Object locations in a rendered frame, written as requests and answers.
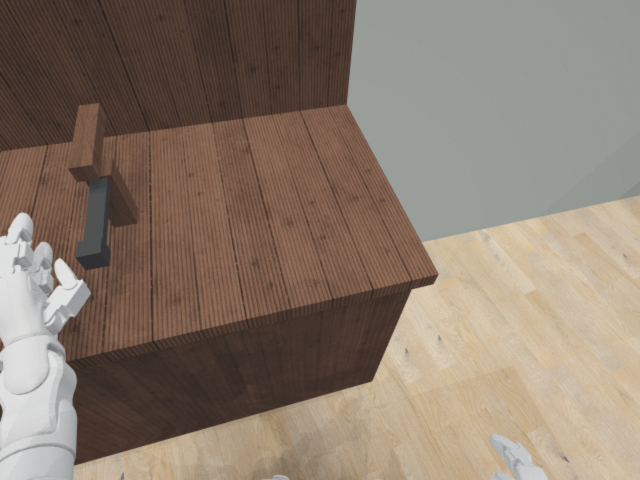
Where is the tap lever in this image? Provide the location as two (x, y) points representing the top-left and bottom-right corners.
(75, 178), (111, 270)

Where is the counter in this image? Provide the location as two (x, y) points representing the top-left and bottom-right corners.
(0, 0), (439, 466)

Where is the robot left forearm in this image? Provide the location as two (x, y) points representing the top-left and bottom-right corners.
(0, 335), (77, 480)

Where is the robot left hand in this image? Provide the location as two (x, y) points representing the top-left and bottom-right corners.
(0, 213), (91, 347)

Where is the robot right hand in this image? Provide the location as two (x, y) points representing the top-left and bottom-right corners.
(490, 434), (548, 480)

